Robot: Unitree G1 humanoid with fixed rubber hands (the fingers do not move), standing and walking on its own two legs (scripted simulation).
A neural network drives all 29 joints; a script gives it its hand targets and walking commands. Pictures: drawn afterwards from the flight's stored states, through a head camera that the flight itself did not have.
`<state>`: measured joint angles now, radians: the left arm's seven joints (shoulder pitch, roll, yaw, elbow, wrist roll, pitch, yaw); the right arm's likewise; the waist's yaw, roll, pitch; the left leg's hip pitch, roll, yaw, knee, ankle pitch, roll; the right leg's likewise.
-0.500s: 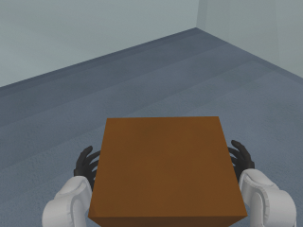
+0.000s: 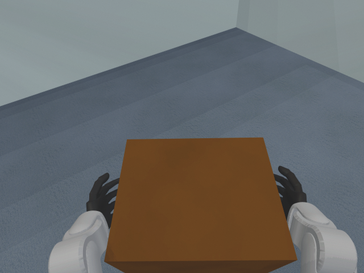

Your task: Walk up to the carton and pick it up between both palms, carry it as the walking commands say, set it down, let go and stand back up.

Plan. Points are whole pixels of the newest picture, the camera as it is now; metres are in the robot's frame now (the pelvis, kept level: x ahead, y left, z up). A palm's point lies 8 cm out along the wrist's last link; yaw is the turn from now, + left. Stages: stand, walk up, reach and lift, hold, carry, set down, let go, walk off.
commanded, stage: carry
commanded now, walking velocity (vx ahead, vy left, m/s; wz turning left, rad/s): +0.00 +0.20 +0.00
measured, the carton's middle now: (195, 215) +0.25 -0.01 +0.01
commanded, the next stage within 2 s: none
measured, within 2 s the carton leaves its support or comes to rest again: neither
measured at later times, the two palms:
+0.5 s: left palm out of the picture +0.19 +0.38 +0.07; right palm (176, 216) +0.21 +0.02 +0.11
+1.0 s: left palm out of the picture +0.14 +0.50 +0.08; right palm (107, 251) +0.16 +0.14 +0.09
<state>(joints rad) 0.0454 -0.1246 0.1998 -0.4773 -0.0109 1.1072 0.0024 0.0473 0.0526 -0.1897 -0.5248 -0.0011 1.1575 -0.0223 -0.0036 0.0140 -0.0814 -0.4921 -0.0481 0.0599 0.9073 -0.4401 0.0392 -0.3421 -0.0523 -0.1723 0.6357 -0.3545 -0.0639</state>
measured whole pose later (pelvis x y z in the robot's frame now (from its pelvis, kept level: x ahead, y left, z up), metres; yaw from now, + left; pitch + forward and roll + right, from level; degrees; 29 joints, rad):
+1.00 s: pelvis -0.07 +0.31 +0.00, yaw +0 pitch +2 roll -1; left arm 0.08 -0.11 0.19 -0.50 0.02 1.16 0.03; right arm 0.00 0.04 -0.17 -0.45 0.02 1.19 -0.02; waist 0.04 0.02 -0.12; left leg -0.48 -0.02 -0.06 1.09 -0.39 -0.05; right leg -0.33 -0.10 -0.15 0.57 -0.27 0.03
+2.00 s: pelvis -0.18 +0.63 +0.01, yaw -3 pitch +4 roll +1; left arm 0.04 -0.08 0.17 -0.50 0.00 1.16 0.01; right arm 0.04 0.06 -0.18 -0.52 0.00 1.18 -0.03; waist 0.02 0.02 -0.13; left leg -0.42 -0.11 0.16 0.55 -0.24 -0.06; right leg -0.23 -0.03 -0.16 0.47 -0.29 -0.04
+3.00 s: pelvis -0.23 +0.89 +0.01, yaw -1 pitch +4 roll +2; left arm 0.02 -0.06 0.18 -0.48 0.00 1.18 0.02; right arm 0.00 0.05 -0.17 -0.47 0.01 1.19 -0.04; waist 0.03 -0.01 -0.11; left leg -0.48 -0.09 0.06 0.91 -0.39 0.00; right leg -0.31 -0.06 -0.14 0.54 -0.29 -0.03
